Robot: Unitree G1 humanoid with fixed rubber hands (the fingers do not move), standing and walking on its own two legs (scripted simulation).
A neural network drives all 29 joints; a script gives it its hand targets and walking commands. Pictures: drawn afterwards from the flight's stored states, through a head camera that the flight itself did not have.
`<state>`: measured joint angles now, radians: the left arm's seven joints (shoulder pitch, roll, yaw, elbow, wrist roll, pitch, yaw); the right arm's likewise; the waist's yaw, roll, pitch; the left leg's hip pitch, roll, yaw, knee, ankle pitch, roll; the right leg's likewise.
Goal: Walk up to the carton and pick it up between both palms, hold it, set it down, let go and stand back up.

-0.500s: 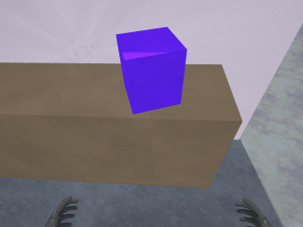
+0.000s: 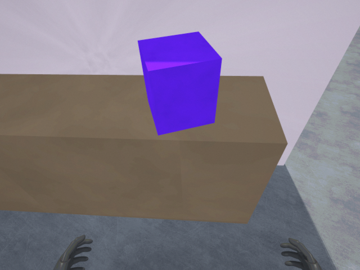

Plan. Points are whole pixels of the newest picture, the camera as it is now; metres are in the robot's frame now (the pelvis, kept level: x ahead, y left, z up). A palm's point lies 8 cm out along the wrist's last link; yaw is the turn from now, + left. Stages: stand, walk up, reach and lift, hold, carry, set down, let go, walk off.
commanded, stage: walk up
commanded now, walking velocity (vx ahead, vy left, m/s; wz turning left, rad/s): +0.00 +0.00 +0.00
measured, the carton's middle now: (178, 83) +0.68 +0.02 +0.05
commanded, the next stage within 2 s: none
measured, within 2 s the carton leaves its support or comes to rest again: neither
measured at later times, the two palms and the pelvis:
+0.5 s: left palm out of the picture +0.10 +0.38 -0.09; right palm (293, 264) +0.15 -0.22 -0.07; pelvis +0.06 +0.07 +0.00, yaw +1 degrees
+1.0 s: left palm (61, 224) +0.26 +0.33 -0.08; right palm (299, 240) +0.21 -0.27 -0.11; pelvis +0.18 +0.03 -0.01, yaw +0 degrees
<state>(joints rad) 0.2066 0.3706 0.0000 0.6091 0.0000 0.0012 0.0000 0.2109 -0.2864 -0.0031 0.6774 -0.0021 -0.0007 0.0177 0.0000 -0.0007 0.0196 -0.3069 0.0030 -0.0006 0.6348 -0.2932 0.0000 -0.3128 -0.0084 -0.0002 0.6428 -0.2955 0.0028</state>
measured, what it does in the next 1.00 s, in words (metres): walks ahead: left foot, then right foot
